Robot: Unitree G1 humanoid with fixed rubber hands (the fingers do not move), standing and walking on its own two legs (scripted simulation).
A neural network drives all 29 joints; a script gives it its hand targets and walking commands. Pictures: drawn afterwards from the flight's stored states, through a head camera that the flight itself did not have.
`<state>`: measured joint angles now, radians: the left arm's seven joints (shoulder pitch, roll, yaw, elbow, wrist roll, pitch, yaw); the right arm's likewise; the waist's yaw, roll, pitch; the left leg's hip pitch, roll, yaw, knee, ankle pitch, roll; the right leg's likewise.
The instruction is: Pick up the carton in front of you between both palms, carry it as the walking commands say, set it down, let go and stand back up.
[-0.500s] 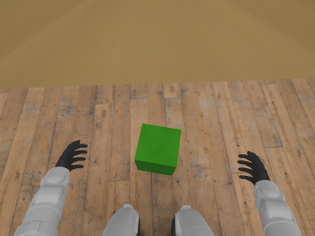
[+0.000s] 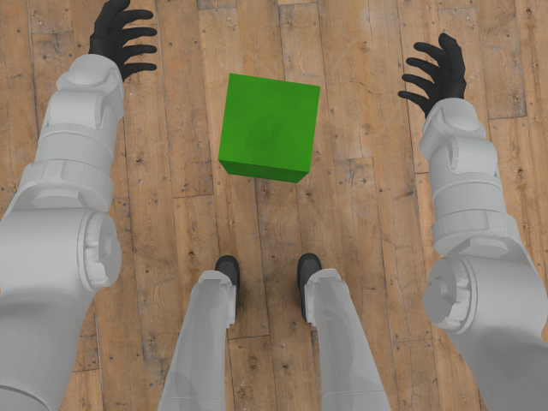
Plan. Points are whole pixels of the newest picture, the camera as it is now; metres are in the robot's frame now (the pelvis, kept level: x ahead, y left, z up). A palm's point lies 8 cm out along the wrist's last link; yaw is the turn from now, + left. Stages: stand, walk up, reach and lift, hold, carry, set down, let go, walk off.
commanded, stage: reach and lift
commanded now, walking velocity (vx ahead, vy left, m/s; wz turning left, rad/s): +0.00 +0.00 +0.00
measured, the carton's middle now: (268, 135) +0.56 -0.01 -0.54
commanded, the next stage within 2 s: none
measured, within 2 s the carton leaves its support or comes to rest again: leaves its support in 1.98 s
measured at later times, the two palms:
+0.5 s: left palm (169, 79) +0.58 +0.17 -0.24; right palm (383, 109) +0.53 -0.20 -0.23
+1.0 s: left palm (193, 119) +0.57 +0.17 -0.44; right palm (348, 138) +0.53 -0.20 -0.44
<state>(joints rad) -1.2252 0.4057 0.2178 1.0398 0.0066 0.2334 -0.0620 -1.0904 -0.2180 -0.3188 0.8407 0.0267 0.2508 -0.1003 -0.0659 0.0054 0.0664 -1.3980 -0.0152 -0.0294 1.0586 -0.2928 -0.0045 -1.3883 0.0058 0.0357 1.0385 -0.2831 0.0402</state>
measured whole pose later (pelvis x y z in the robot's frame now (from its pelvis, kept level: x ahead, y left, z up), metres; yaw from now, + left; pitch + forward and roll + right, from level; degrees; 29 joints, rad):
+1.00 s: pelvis -0.03 +0.00 -0.27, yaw -3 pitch +40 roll -3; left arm -1.70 0.50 0.03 1.25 -0.15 0.14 0.04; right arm -1.55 -0.30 -0.26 1.08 0.15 0.14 -0.14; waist -0.06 -0.02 0.38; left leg -2.26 -0.06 -0.07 2.12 -0.56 -0.03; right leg -2.24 0.06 0.04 2.08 -0.54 0.08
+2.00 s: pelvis -0.01 +0.01 -0.30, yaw -3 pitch +38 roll -3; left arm -1.53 0.34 0.08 1.00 -0.08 0.25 0.09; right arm -1.43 -0.19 -0.34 0.87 0.08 0.26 -0.17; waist -0.03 -0.03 0.36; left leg -2.25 -0.05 -0.05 2.24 -0.64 -0.02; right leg -2.24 0.08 0.05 2.20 -0.61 0.09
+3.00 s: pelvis +0.01 +0.00 -0.06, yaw +0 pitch +36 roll -1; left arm -0.84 -0.04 0.41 0.69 0.24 0.38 0.02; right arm -0.78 0.09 -0.47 0.60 -0.22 0.38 -0.06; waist -0.02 0.00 -0.23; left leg -1.56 -0.10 -0.11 1.41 -0.48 -0.05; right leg -1.56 0.09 0.11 1.40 -0.47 0.06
